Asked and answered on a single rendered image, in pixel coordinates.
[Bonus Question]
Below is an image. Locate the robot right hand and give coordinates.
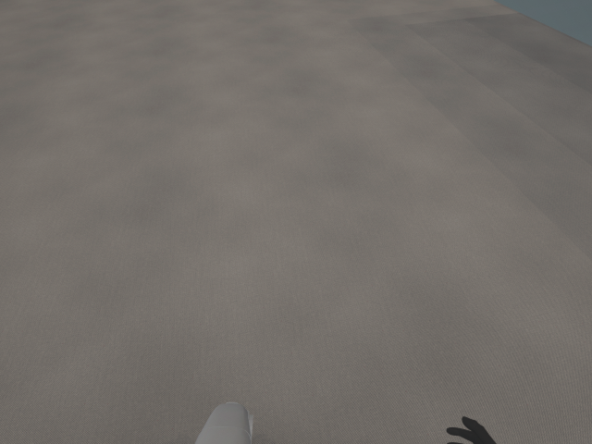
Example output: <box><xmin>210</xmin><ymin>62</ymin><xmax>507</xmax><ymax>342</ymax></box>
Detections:
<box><xmin>447</xmin><ymin>416</ymin><xmax>497</xmax><ymax>444</ymax></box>

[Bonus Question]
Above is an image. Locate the robot left thigh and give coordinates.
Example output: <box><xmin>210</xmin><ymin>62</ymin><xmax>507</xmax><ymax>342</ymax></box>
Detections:
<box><xmin>195</xmin><ymin>403</ymin><xmax>253</xmax><ymax>444</ymax></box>

